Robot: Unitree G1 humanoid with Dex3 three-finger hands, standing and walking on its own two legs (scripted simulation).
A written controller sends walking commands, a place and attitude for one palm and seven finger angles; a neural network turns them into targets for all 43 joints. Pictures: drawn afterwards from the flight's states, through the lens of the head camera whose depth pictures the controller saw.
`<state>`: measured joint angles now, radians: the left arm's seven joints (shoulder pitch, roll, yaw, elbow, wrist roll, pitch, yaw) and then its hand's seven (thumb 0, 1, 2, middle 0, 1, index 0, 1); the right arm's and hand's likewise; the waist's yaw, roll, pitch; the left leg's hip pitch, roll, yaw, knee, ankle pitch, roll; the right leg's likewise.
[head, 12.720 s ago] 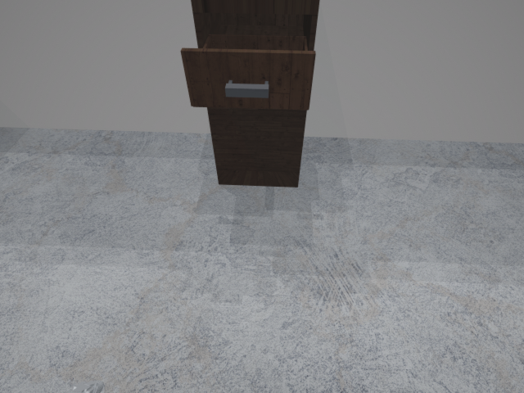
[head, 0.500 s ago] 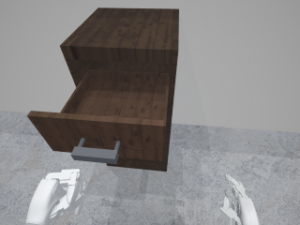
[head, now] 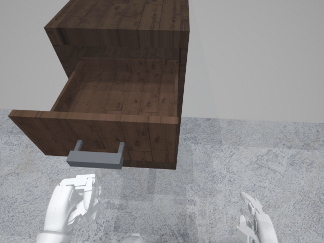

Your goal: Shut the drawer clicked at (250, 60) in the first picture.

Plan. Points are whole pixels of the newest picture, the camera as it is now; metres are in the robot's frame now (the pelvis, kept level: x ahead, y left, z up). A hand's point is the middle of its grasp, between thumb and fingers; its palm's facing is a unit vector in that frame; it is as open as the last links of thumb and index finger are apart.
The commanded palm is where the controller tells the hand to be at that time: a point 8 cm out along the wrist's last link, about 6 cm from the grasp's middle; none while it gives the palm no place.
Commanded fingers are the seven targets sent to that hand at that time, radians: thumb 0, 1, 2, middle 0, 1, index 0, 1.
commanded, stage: bring the fist close to the handle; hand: left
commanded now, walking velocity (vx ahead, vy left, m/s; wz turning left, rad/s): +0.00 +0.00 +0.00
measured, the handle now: (98, 152) +0.32 +0.18 +0.05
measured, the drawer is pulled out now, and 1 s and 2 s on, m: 0.30 0.30 0.17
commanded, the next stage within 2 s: push the drawer shut in 0.62 s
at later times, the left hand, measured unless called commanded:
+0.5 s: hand (100, 196) +0.22 +0.15 +0.05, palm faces -0.03 -1.00 -0.06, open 3.3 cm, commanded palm +0.19 +0.21 +0.05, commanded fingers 0.00 0.90 0.90 -1.40 -1.60 -1.40 -1.60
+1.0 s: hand (101, 185) +0.24 +0.15 +0.05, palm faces -0.05 -1.00 -0.05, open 3.3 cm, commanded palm +0.23 +0.21 +0.05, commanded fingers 0.00 0.90 0.90 -1.40 -1.60 -1.40 -1.60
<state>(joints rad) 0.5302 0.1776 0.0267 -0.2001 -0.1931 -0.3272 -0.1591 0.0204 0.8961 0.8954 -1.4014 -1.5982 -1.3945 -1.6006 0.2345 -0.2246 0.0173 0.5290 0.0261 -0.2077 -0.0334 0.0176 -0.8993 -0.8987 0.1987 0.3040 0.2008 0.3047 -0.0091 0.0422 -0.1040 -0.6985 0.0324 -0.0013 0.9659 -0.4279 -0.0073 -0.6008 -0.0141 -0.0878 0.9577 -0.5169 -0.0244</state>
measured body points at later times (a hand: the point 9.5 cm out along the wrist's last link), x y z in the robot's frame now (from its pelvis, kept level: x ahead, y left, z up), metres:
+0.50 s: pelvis +0.00 +0.00 -0.01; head +0.05 -0.01 +0.44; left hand +0.21 +0.20 +0.05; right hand +0.17 -0.24 -0.09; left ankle +0.03 +0.12 -0.68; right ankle -0.02 -0.10 -0.68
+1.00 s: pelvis +0.00 +0.00 -0.02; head +0.05 +0.00 +0.43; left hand +0.24 +0.21 +0.05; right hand +0.17 -0.23 -0.09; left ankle +0.03 +0.12 -0.68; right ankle -0.02 -0.10 -0.68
